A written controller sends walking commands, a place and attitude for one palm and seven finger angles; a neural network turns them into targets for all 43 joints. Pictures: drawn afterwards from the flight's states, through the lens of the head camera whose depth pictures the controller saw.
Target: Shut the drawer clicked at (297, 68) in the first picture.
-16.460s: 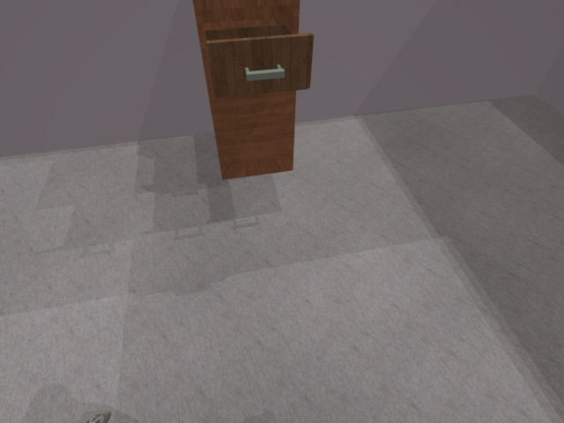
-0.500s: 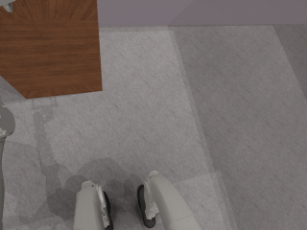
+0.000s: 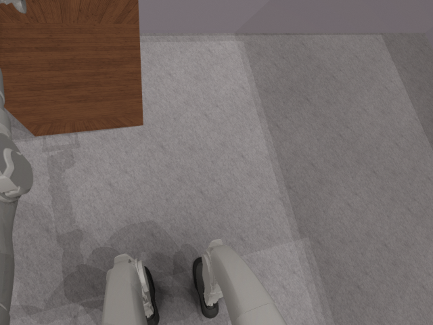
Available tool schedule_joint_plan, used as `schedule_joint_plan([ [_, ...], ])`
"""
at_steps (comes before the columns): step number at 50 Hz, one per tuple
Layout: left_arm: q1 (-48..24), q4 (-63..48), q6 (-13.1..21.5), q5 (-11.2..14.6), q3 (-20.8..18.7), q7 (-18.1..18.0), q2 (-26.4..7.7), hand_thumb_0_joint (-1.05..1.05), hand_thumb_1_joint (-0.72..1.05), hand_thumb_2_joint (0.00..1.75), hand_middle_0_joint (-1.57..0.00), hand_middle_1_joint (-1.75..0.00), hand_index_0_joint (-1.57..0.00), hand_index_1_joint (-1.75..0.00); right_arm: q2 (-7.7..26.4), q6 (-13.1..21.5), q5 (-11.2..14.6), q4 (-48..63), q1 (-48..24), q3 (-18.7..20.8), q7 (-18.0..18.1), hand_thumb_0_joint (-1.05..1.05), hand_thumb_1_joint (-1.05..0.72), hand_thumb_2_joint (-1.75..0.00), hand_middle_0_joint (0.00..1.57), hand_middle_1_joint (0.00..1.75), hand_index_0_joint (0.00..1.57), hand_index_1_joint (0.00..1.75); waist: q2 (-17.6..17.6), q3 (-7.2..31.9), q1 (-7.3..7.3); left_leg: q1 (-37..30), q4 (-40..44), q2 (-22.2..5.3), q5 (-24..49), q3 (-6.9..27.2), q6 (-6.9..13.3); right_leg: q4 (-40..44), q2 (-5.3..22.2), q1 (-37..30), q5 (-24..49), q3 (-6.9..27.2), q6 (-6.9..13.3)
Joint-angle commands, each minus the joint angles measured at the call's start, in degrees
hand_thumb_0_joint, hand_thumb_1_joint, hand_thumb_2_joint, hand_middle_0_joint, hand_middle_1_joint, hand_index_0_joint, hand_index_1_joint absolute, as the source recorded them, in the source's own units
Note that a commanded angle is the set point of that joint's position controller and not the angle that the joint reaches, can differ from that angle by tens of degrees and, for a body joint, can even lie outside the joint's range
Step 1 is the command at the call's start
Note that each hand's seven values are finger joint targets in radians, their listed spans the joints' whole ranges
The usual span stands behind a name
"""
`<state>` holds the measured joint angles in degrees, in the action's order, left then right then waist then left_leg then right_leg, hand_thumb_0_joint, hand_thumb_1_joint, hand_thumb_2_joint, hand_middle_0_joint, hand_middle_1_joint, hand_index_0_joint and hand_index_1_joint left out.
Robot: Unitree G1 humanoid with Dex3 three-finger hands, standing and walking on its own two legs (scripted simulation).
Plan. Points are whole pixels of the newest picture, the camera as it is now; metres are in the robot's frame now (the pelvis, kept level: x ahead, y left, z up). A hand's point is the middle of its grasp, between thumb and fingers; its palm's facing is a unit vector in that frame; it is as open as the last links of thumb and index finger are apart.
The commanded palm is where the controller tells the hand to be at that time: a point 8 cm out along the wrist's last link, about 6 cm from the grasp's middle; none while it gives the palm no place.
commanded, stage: pull the fist back off the drawer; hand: left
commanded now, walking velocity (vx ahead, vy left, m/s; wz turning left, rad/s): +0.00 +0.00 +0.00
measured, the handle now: out of the picture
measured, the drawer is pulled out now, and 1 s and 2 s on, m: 0.00 0.00 0.00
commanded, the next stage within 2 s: draw the hand back to the body in 0.28 s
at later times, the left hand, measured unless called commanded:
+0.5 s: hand out of the picture +0.59 +0.18 +0.11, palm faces +0.07 -1.00 -0.04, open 3.3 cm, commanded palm +0.53 +0.21 +0.12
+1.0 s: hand out of the picture +0.40 +0.20 +0.19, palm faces +0.14 -0.97 -0.18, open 3.3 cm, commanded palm +0.35 +0.25 +0.21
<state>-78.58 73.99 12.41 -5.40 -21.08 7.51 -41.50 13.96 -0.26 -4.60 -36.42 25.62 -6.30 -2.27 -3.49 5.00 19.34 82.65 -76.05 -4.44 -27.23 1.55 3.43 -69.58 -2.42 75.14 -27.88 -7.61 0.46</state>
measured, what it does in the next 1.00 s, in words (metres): rises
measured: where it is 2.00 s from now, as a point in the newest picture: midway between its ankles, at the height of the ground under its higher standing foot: (178, 302)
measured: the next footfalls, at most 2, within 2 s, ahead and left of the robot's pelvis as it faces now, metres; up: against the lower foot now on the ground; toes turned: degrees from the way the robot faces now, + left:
none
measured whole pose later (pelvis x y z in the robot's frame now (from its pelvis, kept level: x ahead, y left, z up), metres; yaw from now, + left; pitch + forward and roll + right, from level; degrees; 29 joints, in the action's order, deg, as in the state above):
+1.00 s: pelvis +0.06 -0.01 +0.11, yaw +4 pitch +8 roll -1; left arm -9.6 19.1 9.2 6.8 -8.1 3.3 -17.5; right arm 14.6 -4.2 3.1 -30.9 12.2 -1.2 2.0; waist -2.5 5.5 1.5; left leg 29.5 -43.4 -1.4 -22.0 -2.8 1.5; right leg -40.9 -1.0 25.2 -23.6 -2.6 0.9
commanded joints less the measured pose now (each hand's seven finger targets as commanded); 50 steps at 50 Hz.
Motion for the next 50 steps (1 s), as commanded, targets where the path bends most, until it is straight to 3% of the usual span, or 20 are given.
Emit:
schedule_joint_plan([
  [1,-26.3,-15.6,4.4,2.1,-2.9,-1.1,-10.2,0.00,0.90,0.90,-1.40,-1.60,-1.40,-1.60,14.0,-0.6,0.3,0.2,14.1,5.3,0.6,0.00,-0.90,-0.90,0.20,0.30,0.20,0.30,-17.2,35.6,0.05,-44.6,10.5,-0.2,15.3,9.4,-1.7,8.8,-1.9,-4.7,8.0,2.1,1.4],
  [5,-19.3,-20.7,6.4,3.3,-4.0,-0.4,-9.1,0.00,0.90,0.90,-1.40,-1.60,-1.40,-1.60,13.2,-1.2,0.6,1.2,13.5,6.0,0.1,0.00,-0.90,-0.90,0.20,0.30,0.20,0.30,-17.4,39.2,-2.84,-47.9,10.7,0.1,23.3,7.6,-1.9,9.6,-2.1,-10.3,12.5,2.6,1.6],
  [8,-12.9,-19.4,6.7,4.7,-2.7,0.2,-4.8,0.00,0.90,0.90,-1.40,-1.60,-1.40,-1.60,12.9,-1.9,1.1,1.1,13.1,6.6,-0.4,0.00,-0.90,-0.90,0.20,0.30,0.20,0.30,-14.8,36.4,-3.40,-48.0,11.4,0.2,24.8,6.6,-1.9,10.7,-2.3,-11.7,14.1,2.6,1.5],
  [11,-11.4,-17.8,6.7,6.0,-2.6,0.4,-3.7,0.00,0.90,0.90,-1.40,-1.60,-1.40,-1.60,12.7,-2.5,1.5,1.0,12.8,6.7,0.0,0.00,-0.90,-0.90,0.20,0.30,0.20,0.30,-8.7,32.6,-2.80,-42.6,11.8,0.9,22.5,4.7,-1.1,12.3,-2.4,-16.1,15.5,3.6,0.8],
  [13,-13.3,-20.2,8.8,6.2,-2.4,0.1,-3.0,0.00,0.90,0.90,-1.40,-1.60,-1.40,-1.60,12.2,-2.5,1.4,0.6,12.7,6.9,0.0,0.00,-0.90,-0.90,0.20,0.30,0.20,0.30,-10.9,33.6,-3.22,-44.2,11.4,1.2,25.0,4.2,-1.2,12.0,-2.2,-16.7,17.8,4.1,1.0],
  [18,-11.3,-16.8,11.6,6.1,-1.6,0.0,-1.1,0.00,0.90,0.90,-1.40,-1.60,-1.40,-1.60,11.9,-3.1,1.2,-0.4,12.5,7.3,-0.2,0.00,-0.90,-0.90,0.20,0.30,0.20,0.30,-8.9,31.5,-2.77,-43.7,10.4,1.5,27.1,3.5,-1.0,11.7,-2.0,-16.9,20.4,4.5,0.9],
  [19,-10.6,-17.0,11.8,6.1,-2.3,0.2,-2.2,0.00,0.90,0.90,-1.40,-1.60,-1.40,-1.60,12.0,-3.3,1.3,0.0,12.3,7.4,-0.1,0.00,-0.90,-0.90,0.20,0.30,0.20,0.30,-9.4,32.3,-3.46,-43.4,10.4,1.7,27.7,3.1,-1.1,11.6,-2.0,-18.2,21.3,4.8,1.0],
  [21,-2.8,-23.3,12.2,7.1,-5.8,1.0,-5.2,0.00,0.90,0.90,-1.40,-1.60,-1.40,-1.60,11.9,-4.0,1.8,2.5,11.6,7.8,-0.3,0.00,-0.90,-0.90,0.20,0.30,0.20,0.30,-10.3,40.3,-7.95,-47.0,12.0,2.1,32.6,2.2,-1.3,11.6,-1.8,-26.7,27.5,5.3,1.2],
  [23,5.9,-30.3,11.6,8.6,-5.3,2.1,-3.6,0.00,0.90,0.90,-1.40,-1.60,-1.40,-1.60,11.2,-4.6,2.8,4.8,10.2,8.2,-0.7,0.00,-0.90,-0.90,0.20,0.30,0.20,0.30,-11.8,45.5,-10.49,-51.9,13.6,2.6,39.0,1.2,-1.4,12.7,-1.7,-33.1,35.4,5.8,1.1],
  [24,9.4,-34.1,10.7,9.6,-5.0,2.7,-3.0,0.00,0.90,0.90,-1.40,-1.60,-1.40,-1.60,10.9,-4.8,3.5,5.8,9.5,8.4,-0.8,0.00,-0.90,-0.90,0.20,0.30,0.20,0.30,-9.8,45.4,-11.30,-52.1,15.0,2.8,39.0,0.7,-1.4,13.9,-1.8,-37.1,38.0,5.9,0.9],
  [28,18.7,-42.3,7.0,13.9,-3.2,3.6,1.3,0.00,0.90,0.90,-1.40,-1.60,-1.40,-1.60,10.6,-4.7,5.5,7.5,6.5,8.7,0.2,0.00,-0.90,-0.90,0.20,0.30,0.20,0.30,-3.1,38.4,-11.55,-49.5,19.7,3.6,34.5,-1.3,-0.6,18.8,-1.5,-45.7,42.9,6.5,0.1],
  [33,26.6,-50.7,9.0,16.5,2.4,3.2,9.4,0.00,0.90,0.90,-1.40,-1.60,-1.40,-1.60,9.5,-2.3,6.4,7.0,2.6,8.9,1.2,0.00,-0.90,-0.90,0.20,0.30,0.20,0.30,-4.9,30.4,-11.73,-57.8,24.1,3.5,34.1,-1.3,-0.9,23.0,-1.6,-44.3,38.2,5.8,0.3],
  [35,31.6,-48.5,8.5,17.0,4.9,3.8,12.3,0.00,0.90,0.90,-1.40,-1.60,-1.40,-1.60,9.6,-2.0,6.7,6.5,1.3,8.9,1.3,0.00,-0.90,-0.90,0.20,0.30,0.20,0.30,-2.9,24.7,-11.55,-58.3,25.7,3.3,32.5,-1.1,-1.0,24.6,-1.6,-42.7,35.0,5.2,0.2],
  [36,33.5,-47.7,8.1,17.2,4.9,4.2,12.2,0.00,0.90,0.90,-1.40,-1.60,-1.40,-1.60,9.7,-2.0,6.8,6.5,0.5,8.9,1.4,0.00,-0.90,-0.90,0.20,0.30,0.20,0.30,-1.8,22.4,-12.04,-57.9,26.6,3.3,31.5,-0.9,-1.0,25.1,-1.5,-43.0,33.9,5.0,0.3],
  [38,37.3,-50.5,7.5,17.6,6.2,5.0,13.5,0.00,0.90,0.90,-1.40,-1.60,-1.40,-1.60,9.6,-1.7,7.2,7.7,-1.6,8.8,1.4,0.00,-0.90,-0.90,0.20,0.30,0.20,0.30,-5.2,22.0,-13.23,-61.1,27.7,3.5,33.0,-0.9,-1.2,25.8,-1.1,-43.3,33.4,5.0,0.6],
  [40,41.1,-53.0,6.5,18.7,6.3,5.3,14.0,0.00,0.90,0.90,-1.40,-1.60,-1.40,-1.60,9.5,-1.5,7.4,9.2,-3.6,8.6,1.7,0.00,-0.90,-0.90,0.20,0.30,0.20,0.30,-1.6,21.0,-14.20,-61.8,29.2,3.5,32.9,-0.3,-1.2,26.5,-1.1,-45.3,33.0,4.5,0.6],
  [44,46.1,-60.6,5.4,20.2,4.2,5.6,12.3,0.00,0.90,0.90,-1.40,-1.60,-1.40,-1.60,9.0,-0.5,7.8,11.7,-8.0,8.1,2.5,0.00,-0.90,-0.90,0.20,0.30,0.20,0.30,-0.3,19.8,-16.11,-62.7,31.9,4.0,30.5,-0.8,-1.1,28.0,-0.5,-50.3,33.6,4.8,0.6],
  [45,47.7,-66.2,3.4,13.0,7.2,-0.6,9.3,0.00,0.90,0.90,-1.40,-1.60,-1.40,-1.60,7.7,-1.6,7.9,12.9,-14.2,8.0,3.7,0.00,-0.90,-0.90,0.20,0.30,0.20,0.30,0.6,20.4,-18.99,-66.5,35.1,4.2,29.7,-1.7,-1.2,32.0,0.9,-51.9,31.0,7.2,1.1],
  [46,51.2,-68.3,1.3,12.6,8.9,-3.9,13.1,0.00,0.90,0.90,-1.40,-1.60,-1.40,-1.60,7.1,-1.9,7.6,13.7,-14.8,7.8,4.6,0.00,-0.90,-0.90,0.20,0.30,0.20,0.30,0.7,17.3,-17.85,-67.0,37.2,4.1,26.8,-2.2,-1.2,34.0,1.2,-52.5,29.2,7.0,0.8],
  [50,55.8,-72.8,-3.3,10.5,8.8,-10.4,12.6,0.00,0.90,0.90,-1.40,-1.60,-1.40,-1.60,7.1,-2.5,7.6,12.9,-18.0,6.9,6.6,0.00,-0.90,-0.90,0.20,0.30,0.20,0.30,1.9,10.8,-18.33,-69.1,43.1,3.9,21.8,-1.8,-1.2,38.8,1.5,-56.9,24.7,6.7,0.9],
])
